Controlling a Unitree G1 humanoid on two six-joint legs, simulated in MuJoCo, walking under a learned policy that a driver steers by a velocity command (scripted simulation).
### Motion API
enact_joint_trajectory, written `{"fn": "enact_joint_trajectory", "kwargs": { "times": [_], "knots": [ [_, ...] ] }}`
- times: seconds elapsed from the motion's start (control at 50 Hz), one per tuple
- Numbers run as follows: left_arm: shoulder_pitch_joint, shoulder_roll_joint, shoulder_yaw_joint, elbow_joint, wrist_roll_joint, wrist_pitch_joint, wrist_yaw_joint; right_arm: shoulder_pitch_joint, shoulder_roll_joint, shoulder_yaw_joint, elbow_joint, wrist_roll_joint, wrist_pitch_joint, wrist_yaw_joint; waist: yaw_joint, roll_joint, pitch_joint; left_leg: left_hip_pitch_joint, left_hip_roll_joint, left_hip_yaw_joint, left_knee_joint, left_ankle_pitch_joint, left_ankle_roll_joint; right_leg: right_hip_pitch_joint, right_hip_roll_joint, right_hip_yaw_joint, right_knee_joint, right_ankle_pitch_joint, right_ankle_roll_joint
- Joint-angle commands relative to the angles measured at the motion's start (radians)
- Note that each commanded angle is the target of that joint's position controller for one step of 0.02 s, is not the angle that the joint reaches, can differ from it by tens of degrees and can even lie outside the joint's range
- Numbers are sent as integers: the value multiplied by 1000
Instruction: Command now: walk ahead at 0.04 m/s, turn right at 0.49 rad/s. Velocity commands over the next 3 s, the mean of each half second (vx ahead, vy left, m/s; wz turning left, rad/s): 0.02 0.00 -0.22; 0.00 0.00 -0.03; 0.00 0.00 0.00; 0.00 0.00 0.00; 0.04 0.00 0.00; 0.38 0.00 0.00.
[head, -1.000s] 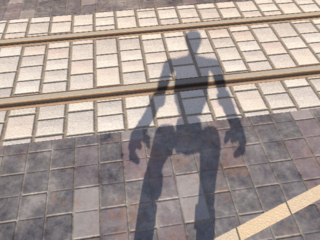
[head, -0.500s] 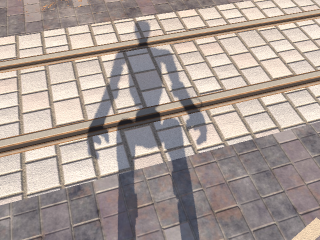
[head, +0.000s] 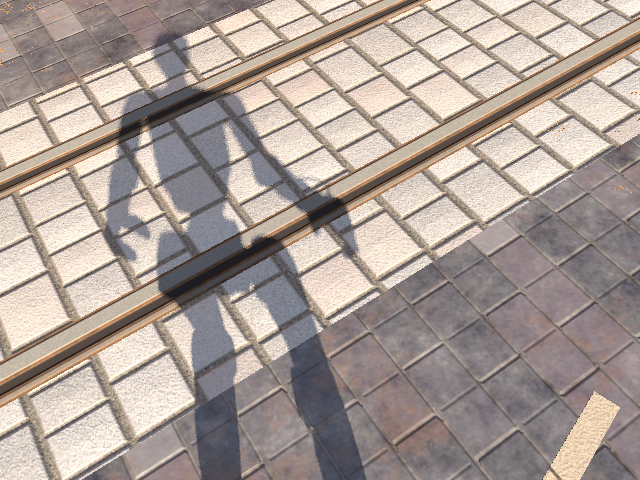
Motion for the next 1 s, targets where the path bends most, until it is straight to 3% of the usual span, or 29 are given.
{"fn": "enact_joint_trajectory", "kwargs": {
  "times": [0.02, 0.14, 0.2, 0.22, 0.24, 0.26, 0.28, 0.3, 0.32, 0.36, 0.4, 0.44, 0.48, 0.5, 0.52, 0.54, 0.56, 0.62, 0.7, 1.0],
  "knots": [
    [-19, 160, 40, -76, -1, -9, 22, 83, -65, -14, -24, 0, -1, -9, -30, -125, -214, 27, -2, -9, -105, 58, -22, 176, -234, 260, -135, 121, -169],
    [-26, 137, 21, -68, 13, 5, 21, 77, -76, -9, -28, 9, -7, 6, 0, -176, -183, 156, 2, 14, -292, 73, -19, 124, -230, 293, -133, -52, -151],
    [-39, 114, 3, -62, 3, 15, 22, 140, -61, -4, -9, 6, -24, 26, -38, -161, -171, 294, -12, 49, -553, 193, 23, 114, -208, 296, -67, -18, -106],
    [0, 96, -4, -48, 1, 15, 23, 156, -79, -6, -6, -6, -28, 32, -39, -126, -160, 363, 20, 20, -650, 279, 51, 83, -173, 273, -33, -44, -60],
    [35, 58, -16, -47, 12, 12, 23, 175, -147, -15, -12, -29, -30, 32, -11, 34, -167, 425, 191, -156, -716, 378, 109, 17, -82, 180, 126, -168, 5],
    [43, 55, -11, -74, 7, 3, 18, 119, -183, -19, -10, -39, -25, 30, 49, 224, -112, 346, 315, -299, -738, 467, 245, -53, 25, 58, 174, -360, 48],
    [-10, 112, 1, -71, 16, -3, 18, 73, -125, -6, -36, -45, -31, 29, 4, 213, -110, 276, 336, -328, -766, 419, 300, 2, -17, 61, 274, -409, 77],
    [-38, 138, 14, -69, 6, -2, 19, 63, -110, -2, -38, -37, -37, 26, -9, 183, -103, 295, 296, -293, -760, 407, 286, -2, -21, 59, 334, -390, 85],
    [-36, 122, 15, -54, 4, 4, 22, 62, -124, -6, -33, -24, -41, 23, -11, 162, -103, 326, 267, -253, -746, 435, 268, -21, -25, 51, 371, -390, 100],
    [-19, 80, 6, -38, 6, 16, 21, 64, -109, 0, -21, -2, -43, 19, -8, 142, -101, 374, 241, -199, -708, 551, 248, -23, -59, 53, 372, -377, 127],
    [-19, 29, -11, -22, -2, 14, 19, 78, -97, 2, -4, 0, -31, 22, -19, 139, -113, 396, 191, -130, -671, 647, 226, 48, -60, 3, 234, -335, 136],
    [-3, 23, -11, 4, -10, 13, 19, 91, -93, 6, 12, 7, -19, 25, -12, 148, -128, 413, 160, -96, -634, 683, 207, 152, -48, -37, 18, -164, 129],
    [-7, 71, -3, 13, -2, 19, 19, 137, -85, 11, 28, 9, -24, 31, -26, 109, -144, 380, 136, -94, -635, 555, 147, 284, -84, 12, -91, 59, 99],
    [-2, 122, 6, 8, 4, 24, 25, 153, -78, 15, 29, -9, -36, 41, -49, 24, -166, 325, 101, -61, -613, 452, 109, 359, -150, 64, -32, 265, 72],
    [-9, 140, 11, 27, -1, 27, 20, 187, -73, 14, 40, -8, -43, 47, -80, -71, -171, 329, 44, -2, -638, 342, 76, 327, -144, 54, 23, 199, 32],
    [-11, 97, 6, 25, 2, 24, 9, 131, -89, 14, 45, -8, -42, 46, -35, -44, -149, 357, 28, 24, -611, 291, 52, 271, -127, 53, 8, 102, 27],
    [-8, 74, -3, 39, 11, 19, 5, 98, -79, 15, 42, -5, -38, 44, -32, -41, -126, 357, 25, 33, -601, 278, 46, 239, -127, 58, -13, 59, 33],
    [-15, 77, -8, 64, 12, 0, 5, 97, -65, 18, 53, -5, -15, 30, -43, -75, -77, 361, 26, 33, -595, 292, 50, 188, -119, 55, -27, 46, 50],
    [-5, 74, -15, 99, 9, -12, 12, 98, -64, 17, 78, -4, -6, 22, -44, -66, -57, 370, 23, 35, -598, 277, 46, 169, -114, 54, -37, 3, 55],
    [21, 55, -36, 221, 5, -20, 19, 139, -58, 20, 168, -1, -3, 9, -34, -27, -42, 360, 15, 43, -619, 261, 33, 182, -92, 29, -46, -43, 54]
  ]
}}
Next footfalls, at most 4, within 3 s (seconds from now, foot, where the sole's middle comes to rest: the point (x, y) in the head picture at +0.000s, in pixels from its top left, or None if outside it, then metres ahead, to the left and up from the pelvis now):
0.22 left None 0.09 0.16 -0.77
0.48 right None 0.05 -0.10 -0.77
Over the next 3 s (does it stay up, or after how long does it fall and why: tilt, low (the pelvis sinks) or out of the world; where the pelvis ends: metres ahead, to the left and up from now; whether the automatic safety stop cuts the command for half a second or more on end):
stays up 0.24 0.02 -0.02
